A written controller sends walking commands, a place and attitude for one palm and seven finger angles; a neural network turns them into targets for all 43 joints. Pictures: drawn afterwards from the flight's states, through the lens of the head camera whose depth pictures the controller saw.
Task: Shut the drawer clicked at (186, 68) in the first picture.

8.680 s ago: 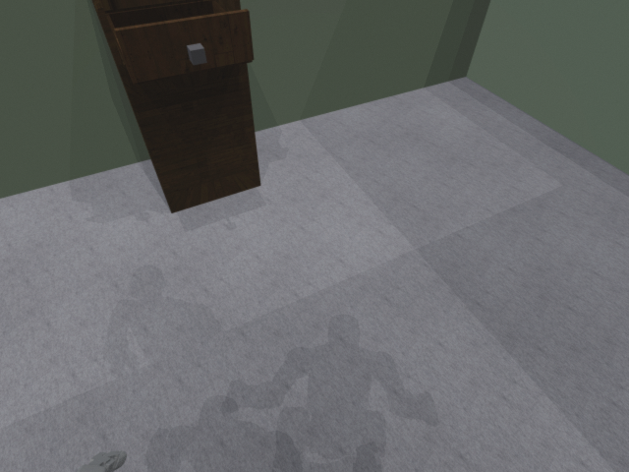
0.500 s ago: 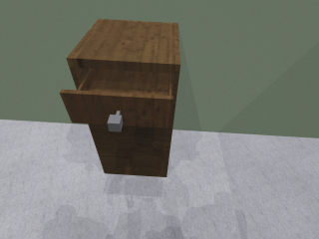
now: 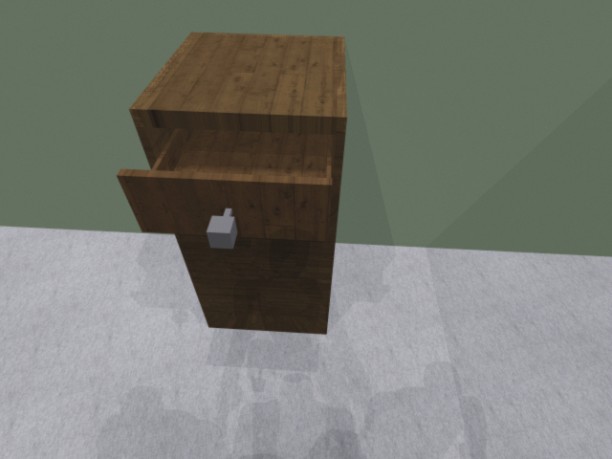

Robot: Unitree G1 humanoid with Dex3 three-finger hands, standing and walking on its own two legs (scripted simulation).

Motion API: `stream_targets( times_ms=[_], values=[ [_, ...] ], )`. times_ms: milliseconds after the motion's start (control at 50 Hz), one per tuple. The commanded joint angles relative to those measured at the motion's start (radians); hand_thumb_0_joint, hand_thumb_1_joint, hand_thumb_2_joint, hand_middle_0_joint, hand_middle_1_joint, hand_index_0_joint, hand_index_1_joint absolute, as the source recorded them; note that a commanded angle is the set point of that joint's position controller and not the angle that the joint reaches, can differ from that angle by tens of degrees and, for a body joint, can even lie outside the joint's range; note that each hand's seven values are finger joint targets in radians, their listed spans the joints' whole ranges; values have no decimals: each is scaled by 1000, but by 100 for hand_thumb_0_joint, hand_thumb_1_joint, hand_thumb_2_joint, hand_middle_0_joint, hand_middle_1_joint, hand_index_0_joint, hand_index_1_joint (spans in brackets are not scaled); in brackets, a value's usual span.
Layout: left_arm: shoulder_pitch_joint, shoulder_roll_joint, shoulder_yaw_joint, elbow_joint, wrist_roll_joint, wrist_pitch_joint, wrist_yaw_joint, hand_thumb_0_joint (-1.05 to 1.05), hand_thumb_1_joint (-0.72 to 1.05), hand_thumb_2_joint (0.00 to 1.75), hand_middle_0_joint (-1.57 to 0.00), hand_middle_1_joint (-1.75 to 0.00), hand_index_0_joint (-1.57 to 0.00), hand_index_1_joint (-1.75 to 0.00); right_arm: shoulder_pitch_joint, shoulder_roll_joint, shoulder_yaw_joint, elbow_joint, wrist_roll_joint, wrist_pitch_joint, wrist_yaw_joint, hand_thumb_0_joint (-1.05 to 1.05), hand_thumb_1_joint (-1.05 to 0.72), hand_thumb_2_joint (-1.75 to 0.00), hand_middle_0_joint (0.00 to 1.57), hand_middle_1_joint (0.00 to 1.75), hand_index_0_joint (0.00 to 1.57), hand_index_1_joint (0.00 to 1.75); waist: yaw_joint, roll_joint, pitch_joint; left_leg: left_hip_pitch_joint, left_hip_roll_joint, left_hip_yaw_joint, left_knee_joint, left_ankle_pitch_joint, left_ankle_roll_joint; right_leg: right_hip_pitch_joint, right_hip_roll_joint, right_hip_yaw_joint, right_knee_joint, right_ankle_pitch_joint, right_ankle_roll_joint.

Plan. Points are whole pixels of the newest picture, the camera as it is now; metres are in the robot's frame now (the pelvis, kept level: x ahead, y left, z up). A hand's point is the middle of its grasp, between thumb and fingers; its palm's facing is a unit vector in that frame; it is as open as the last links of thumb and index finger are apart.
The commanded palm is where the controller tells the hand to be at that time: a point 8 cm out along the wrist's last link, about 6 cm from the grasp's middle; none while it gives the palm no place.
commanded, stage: shuffle to correct the standing spot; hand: left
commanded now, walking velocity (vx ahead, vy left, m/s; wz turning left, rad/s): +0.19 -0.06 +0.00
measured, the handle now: (224, 224) +0.51 +0.19 -0.01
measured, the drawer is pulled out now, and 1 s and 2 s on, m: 0.16 0.16 0.16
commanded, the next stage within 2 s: come to a stop and stand still in 0.20 s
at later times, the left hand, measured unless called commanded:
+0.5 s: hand out of the picture +0.13 +0.14 -0.17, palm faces +0.06 -0.97 -0.24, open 7.3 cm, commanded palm none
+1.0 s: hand out of the picture +0.07 +0.18 -0.17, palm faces +0.05 -0.98 -0.19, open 7.3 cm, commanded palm none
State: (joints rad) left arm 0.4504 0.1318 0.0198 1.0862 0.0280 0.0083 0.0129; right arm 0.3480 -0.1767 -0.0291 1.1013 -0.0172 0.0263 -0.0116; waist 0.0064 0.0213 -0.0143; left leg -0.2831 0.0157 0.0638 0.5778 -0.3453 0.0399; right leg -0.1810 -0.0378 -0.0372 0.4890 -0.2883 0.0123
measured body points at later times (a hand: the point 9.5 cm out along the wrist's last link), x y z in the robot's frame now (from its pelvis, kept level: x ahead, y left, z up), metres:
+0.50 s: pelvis +0.10 -0.04 -0.01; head +0.11 -0.06 +0.44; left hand +0.13 +0.19 -0.15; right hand +0.05 -0.25 -0.18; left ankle +0.05 +0.08 -0.73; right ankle +0.13 -0.15 -0.74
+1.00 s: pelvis +0.07 +0.00 +0.01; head +0.07 +0.02 +0.46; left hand +0.07 +0.24 -0.16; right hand +0.14 -0.23 -0.13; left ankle +0.12 +0.06 -0.74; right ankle +0.00 -0.15 -0.68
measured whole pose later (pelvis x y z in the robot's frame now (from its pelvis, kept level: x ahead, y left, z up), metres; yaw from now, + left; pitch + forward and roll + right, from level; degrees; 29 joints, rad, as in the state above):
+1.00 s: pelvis +0.07 +0.00 +0.01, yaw +0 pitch +0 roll -1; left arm 0.30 0.18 0.06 1.05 0.03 0.07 0.02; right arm 0.20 -0.14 -0.03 1.00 -0.02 -0.01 -0.04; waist 0.00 -0.02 -0.01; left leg -0.26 0.00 0.19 0.36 -0.12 0.10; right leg -0.33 -0.04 0.02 0.92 -0.37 0.04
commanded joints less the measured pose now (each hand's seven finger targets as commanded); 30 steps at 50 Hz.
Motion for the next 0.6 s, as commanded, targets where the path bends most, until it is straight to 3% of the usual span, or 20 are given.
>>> stream_targets(
  times_ms=[0,40,60,80,120,140,160,180,220,260,320,340,360,380,400,420,440,480,520,580],
  values=[
    [84,142,37,-12,-11,-32,18,0,90,90,-20,-30,-20,-30,-43,-33,-8,-84,-2,-40,1,0,-90,-90,20,30,20,30,1,-173,136,-180,15,20,144,-66,5,-17,-225,308,-282,-298,-177],
    [36,120,31,-16,-5,-31,16,0,90,90,-20,-30,-20,-30,6,-23,-7,-64,-1,-47,1,0,-90,-90,20,30,20,30,-34,-149,147,-54,22,36,29,-39,6,-111,-183,201,-211,-227,-154],
    [12,105,27,-19,-6,-28,12,0,90,90,-20,-30,-20,-30,59,-25,-6,-45,0,-53,-2,0,-90,-90,20,30,20,30,-58,-110,150,53,23,26,-51,-9,5,-180,-132,130,-137,-196,-127],
    [5,77,21,-18,-9,-24,6,0,90,90,-20,-30,-20,-30,111,-49,-10,-20,-1,-58,-8,0,-90,-90,20,30,20,30,-68,-19,163,121,64,-52,-135,-38,17,-250,-70,73,-38,-180,-99],
    [-19,18,10,-57,-2,-26,-2,0,90,90,-20,-30,-20,-30,244,-176,-44,9,-13,-63,-26,0,-90,-90,20,30,20,30,-102,234,156,247,349,-455,-390,-200,148,-464,40,-76,322,-216,-35],
    [-88,40,16,-84,10,-19,-4,0,90,90,-20,-30,-20,-30,221,-177,-46,4,-11,-63,-27,0,-90,-90,20,30,20,30,-102,193,210,161,388,-472,-449,-279,184,-477,-13,-16,455,-239,-46],
    [-106,44,20,-90,12,-18,-9,0,90,90,-20,-30,-20,-30,184,-149,-35,-2,-9,-69,-29,0,-90,-90,20,30,20,30,-82,173,247,102,376,-463,-468,-258,198,-497,-51,14,520,-196,-46],
    [-103,41,24,-88,9,-21,-17,0,90,90,-20,-30,-20,-30,140,-127,-29,-12,-6,-75,-29,0,-90,-90,20,30,20,30,-60,115,252,63,363,-407,-463,-202,194,-478,-75,29,521,-154,-43],
    [-87,19,24,-82,2,-28,-26,0,90,90,-20,-30,-20,-30,84,-112,-24,-27,-10,-86,-28,0,-90,-90,20,30,20,30,-32,74,197,63,332,-295,-429,-19,182,-390,-92,15,410,-117,-28],
    [-76,-16,17,-76,-5,-32,-27,0,90,90,-20,-30,-20,-30,50,-118,-27,-35,-13,-88,-26,0,-90,-90,20,30,20,30,-16,58,118,56,273,-174,-374,116,157,-236,-63,-43,244,-84,-14],
    [-1,-21,18,-48,-4,-39,-17,0,90,90,-20,-30,-20,-30,35,-107,-29,-25,-6,-77,-24,0,-90,-90,20,30,20,30,21,5,34,13,189,-75,-223,137,90,-11,8,-115,32,123,-8],
    [26,10,21,-26,-5,-43,-5,0,90,90,-20,-30,-20,-30,44,-74,-21,-16,1,-72,-24,0,-90,-90,20,30,20,30,37,-33,32,-29,148,-38,-156,109,52,77,-20,-68,-37,173,-10],
    [49,67,29,-17,-3,-50,8,0,90,90,-20,-30,-20,-30,58,-28,-7,-16,6,-68,-21,0,-90,-90,20,30,20,30,42,-138,26,-121,77,20,-57,-1,3,164,-140,87,-77,243,-39],
    [54,132,37,-19,-8,-54,17,0,90,90,-20,-30,-20,-30,82,7,4,-20,9,-58,-19,0,-90,-90,20,30,20,30,26,-246,16,-144,27,62,26,-124,-28,159,-285,223,-144,372,-99],
    [31,149,34,-35,-13,-49,23,0,90,90,-20,-30,-20,-30,93,10,2,-19,10,-44,-22,0,-90,-90,20,30,20,30,10,-185,19,-66,41,36,92,-180,-34,91,-334,222,-189,493,-134],
    [-22,152,33,-42,-10,-44,25,0,90,90,-20,-30,-20,-30,88,31,2,-11,11,-36,-24,0,-90,-90,20,30,20,30,-9,-114,37,-41,44,20,122,-167,-39,43,-315,173,-160,625,-145],
    [-56,152,37,-47,-10,-46,31,0,90,90,-20,-30,-20,-30,80,32,2,-9,13,-23,-28,0,-90,-90,20,30,20,30,-10,-207,53,-54,59,16,162,-162,-48,31,-302,162,-122,818,-151],
    [-88,142,32,-54,-7,-38,42,0,90,90,-20,-30,-20,-30,77,11,-7,-13,18,-9,-32,0,-90,-90,20,30,20,30,-7,-223,49,-74,61,-4,188,-173,-56,58,-320,117,-78,1006,-181],
    [-105,172,52,-73,-2,-23,52,0,90,90,-20,-30,-20,-30,59,0,-17,-26,17,-1,-28,0,-90,-90,20,30,20,30,6,-195,21,-105,34,14,178,-164,-67,120,-332,105,-50,1064,-204],
    [-155,202,72,-98,-2,-3,54,0,90,90,-20,-30,-20,-30,21,-7,-28,-60,10,14,-23,0,-90,-90,20,30,20,30,7,-155,-4,-81,16,12,181,-100,-75,80,-333,92,-64,891,-217]
  ],
)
